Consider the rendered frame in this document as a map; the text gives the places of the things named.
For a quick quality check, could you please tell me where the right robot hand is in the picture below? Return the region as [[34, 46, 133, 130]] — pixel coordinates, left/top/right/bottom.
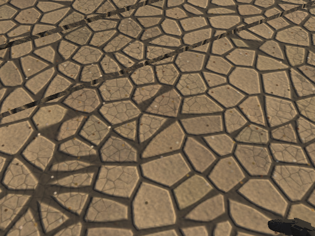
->
[[268, 217, 315, 236]]

